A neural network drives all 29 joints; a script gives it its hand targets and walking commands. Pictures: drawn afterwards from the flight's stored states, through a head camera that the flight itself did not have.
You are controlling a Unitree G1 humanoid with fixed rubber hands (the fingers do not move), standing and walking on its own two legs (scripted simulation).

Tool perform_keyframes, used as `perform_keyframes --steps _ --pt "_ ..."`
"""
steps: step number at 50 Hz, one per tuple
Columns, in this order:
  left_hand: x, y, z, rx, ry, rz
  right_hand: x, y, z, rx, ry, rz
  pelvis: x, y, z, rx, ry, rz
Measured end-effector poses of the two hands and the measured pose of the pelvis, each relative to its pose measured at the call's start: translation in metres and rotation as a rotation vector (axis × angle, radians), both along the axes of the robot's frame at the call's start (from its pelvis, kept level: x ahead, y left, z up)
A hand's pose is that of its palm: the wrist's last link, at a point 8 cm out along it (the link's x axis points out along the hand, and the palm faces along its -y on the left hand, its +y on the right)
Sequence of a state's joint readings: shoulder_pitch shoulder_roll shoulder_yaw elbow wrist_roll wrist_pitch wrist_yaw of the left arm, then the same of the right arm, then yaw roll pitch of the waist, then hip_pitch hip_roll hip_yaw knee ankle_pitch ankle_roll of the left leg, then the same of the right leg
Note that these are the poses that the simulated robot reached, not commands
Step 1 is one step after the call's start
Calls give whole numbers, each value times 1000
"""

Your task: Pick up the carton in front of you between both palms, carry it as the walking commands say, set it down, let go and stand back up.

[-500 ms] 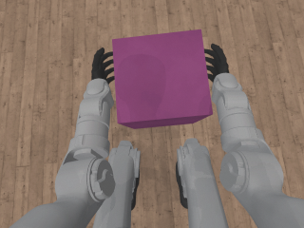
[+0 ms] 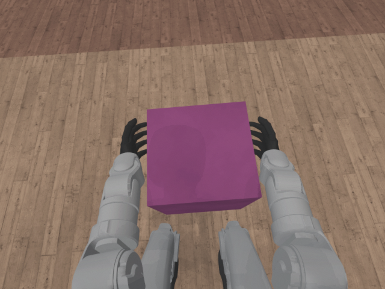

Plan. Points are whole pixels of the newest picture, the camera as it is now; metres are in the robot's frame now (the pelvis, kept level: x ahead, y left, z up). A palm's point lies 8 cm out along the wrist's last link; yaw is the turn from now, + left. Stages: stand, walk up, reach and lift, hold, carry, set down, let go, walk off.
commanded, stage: reach and lift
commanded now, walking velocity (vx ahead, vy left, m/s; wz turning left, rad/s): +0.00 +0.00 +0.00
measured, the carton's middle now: (200, 166) +0.39 -0.01 -0.12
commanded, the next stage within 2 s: hold in 1.76 s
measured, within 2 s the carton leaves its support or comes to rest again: neither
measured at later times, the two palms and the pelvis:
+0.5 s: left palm (99, 135) +0.36 +0.15 +0.12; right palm (300, 135) +0.36 -0.15 +0.11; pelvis +0.05 +0.00 +0.13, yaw -1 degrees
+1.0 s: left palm (68, 119) +0.34 +0.15 +0.20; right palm (331, 122) +0.34 -0.15 +0.20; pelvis +0.04 +0.00 +0.17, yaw +0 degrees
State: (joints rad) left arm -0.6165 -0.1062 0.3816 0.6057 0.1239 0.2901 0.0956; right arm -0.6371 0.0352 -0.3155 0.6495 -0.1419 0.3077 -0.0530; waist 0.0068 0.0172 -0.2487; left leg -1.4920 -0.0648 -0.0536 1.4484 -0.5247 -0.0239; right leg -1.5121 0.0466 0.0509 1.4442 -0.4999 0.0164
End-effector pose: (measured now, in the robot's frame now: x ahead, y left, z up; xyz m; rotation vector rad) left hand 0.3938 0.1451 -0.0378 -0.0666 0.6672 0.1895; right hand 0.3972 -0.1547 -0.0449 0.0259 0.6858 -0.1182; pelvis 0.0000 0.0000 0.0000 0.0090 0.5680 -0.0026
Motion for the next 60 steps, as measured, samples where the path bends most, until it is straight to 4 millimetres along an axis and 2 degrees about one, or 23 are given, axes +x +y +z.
perform_keyframes --steps 23,30,37,42,52,60 --pt "-29 3 146 10 1 -30 -36 3 147 -7 1 -22 45 2 126 -9 -312 -6" --pt "-36 4 189 19 -11 -42 -44 4 190 -10 -11 -25 54 2 152 -11 -431 -6" --pt "-42 4 227 39 -29 -67 -53 5 230 -33 -29 -18 56 1 168 -12 -556 -4" --pt "-46 4 239 52 -10 -76 -57 5 241 -42 -10 -9 51 2 172 -12 -617 -5" --pt "-50 4 240 49 0 -71 -61 5 242 -35 1 -13 38 2 171 -12 -648 -5" --pt "-46 3 245 50 -11 -72 -57 4 247 -35 -10 -14 40 2 173 -12 -649 -6"
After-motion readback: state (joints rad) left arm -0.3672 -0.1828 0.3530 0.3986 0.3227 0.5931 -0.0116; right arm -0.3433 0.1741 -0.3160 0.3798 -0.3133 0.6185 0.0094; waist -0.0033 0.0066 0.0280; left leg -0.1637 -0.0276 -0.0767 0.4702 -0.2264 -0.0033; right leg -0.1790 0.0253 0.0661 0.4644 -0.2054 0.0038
